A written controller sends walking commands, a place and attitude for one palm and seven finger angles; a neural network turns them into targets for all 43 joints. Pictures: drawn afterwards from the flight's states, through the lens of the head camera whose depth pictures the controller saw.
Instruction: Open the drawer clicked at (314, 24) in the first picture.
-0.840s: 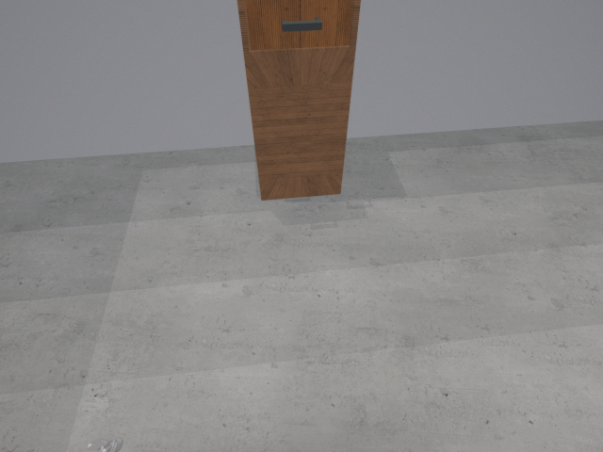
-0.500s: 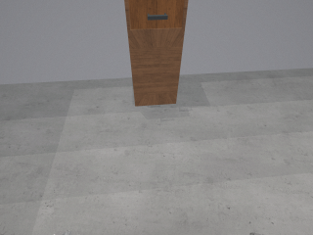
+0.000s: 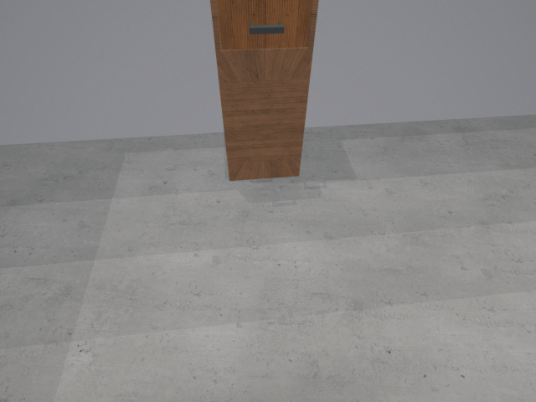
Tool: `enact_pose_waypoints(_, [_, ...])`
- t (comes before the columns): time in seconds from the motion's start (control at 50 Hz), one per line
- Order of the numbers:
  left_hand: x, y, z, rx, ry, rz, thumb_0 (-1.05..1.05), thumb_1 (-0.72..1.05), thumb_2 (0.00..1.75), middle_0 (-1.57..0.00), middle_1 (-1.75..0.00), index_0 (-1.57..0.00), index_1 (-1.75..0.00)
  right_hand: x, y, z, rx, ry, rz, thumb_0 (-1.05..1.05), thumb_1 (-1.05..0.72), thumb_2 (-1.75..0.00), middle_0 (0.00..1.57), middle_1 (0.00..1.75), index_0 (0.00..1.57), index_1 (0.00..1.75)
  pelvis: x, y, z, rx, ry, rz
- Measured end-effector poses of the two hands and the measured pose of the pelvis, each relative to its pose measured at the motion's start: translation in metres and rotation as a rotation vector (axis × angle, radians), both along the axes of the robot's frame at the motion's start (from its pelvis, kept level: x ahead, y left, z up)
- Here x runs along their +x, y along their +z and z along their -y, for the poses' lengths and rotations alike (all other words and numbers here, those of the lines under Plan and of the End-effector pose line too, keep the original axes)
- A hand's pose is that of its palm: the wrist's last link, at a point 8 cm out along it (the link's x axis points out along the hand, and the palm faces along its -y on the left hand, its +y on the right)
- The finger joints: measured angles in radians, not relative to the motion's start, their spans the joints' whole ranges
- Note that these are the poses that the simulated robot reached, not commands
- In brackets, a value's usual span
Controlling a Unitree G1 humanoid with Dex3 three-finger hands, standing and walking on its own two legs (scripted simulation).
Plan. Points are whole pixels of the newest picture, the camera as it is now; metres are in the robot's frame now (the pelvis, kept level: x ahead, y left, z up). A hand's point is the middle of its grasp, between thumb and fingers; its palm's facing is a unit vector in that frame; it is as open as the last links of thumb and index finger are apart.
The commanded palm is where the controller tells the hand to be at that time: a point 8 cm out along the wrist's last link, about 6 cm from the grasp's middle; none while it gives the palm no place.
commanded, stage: look at it before walking up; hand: left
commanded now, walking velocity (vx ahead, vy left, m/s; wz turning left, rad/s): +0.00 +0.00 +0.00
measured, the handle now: (266, 27) +1.33 +0.08 +0.03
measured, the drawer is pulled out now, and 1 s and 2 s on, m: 0.00 0.00 0.00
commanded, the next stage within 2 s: walk to a spot facing it in 0.60 s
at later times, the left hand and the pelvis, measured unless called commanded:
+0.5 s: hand out of the picture +0.06 +0.25 -0.16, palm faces -0.04 -0.95 -0.32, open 7.3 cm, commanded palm none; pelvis -0.01 +0.01 +0.00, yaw +0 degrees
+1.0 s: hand out of the picture +0.04 +0.20 -0.18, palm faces -0.11 -0.97 -0.23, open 7.3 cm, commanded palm none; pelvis +0.03 +0.00 -0.02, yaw -9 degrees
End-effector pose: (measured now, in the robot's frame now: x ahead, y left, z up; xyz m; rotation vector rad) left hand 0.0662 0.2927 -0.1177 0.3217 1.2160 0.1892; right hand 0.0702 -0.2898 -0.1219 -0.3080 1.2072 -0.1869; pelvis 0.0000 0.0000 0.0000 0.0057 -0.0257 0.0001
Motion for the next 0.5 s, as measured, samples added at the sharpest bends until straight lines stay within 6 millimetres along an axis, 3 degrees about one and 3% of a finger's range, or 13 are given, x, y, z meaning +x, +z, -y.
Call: enact_pose_waypoints(0.5, [-0.01, -0.004, -0.002, -0.018, -0.006, -0.013, 0.0, 0.91, 0.9, -0.2, -0.3, -0.21, -0.3, -0.008, 0.004, -0.007, -0.004, -0.007, -0.004, 0.0, -0.9, -0.9, 0.2, 0.3, 0.2, 0.3, -0.006, 0.002, -0.007, -0.003, -0.004, 0.0])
